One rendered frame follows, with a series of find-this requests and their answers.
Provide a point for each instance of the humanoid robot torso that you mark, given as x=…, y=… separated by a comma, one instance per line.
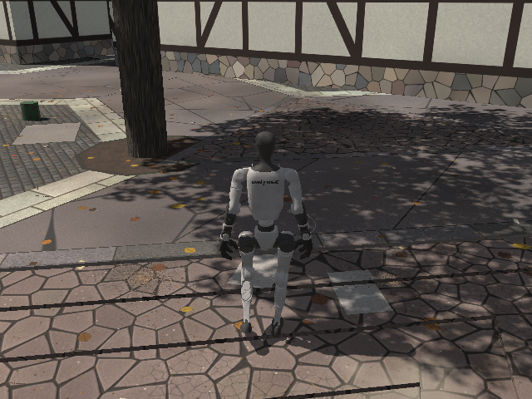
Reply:
x=265, y=198

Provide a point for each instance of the robot left foot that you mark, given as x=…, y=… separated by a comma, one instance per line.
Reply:
x=246, y=327

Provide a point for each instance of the robot left upper arm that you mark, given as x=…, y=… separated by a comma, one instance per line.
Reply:
x=239, y=176

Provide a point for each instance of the robot right upper arm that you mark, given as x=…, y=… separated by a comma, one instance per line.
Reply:
x=291, y=176

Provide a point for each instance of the robot right forearm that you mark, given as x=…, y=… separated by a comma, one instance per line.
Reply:
x=303, y=225

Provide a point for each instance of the right robot hand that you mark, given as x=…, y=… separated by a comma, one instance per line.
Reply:
x=307, y=245

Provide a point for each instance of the left robot hand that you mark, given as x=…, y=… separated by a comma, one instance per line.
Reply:
x=223, y=247

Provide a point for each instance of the robot left forearm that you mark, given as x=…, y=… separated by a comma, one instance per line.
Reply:
x=227, y=225

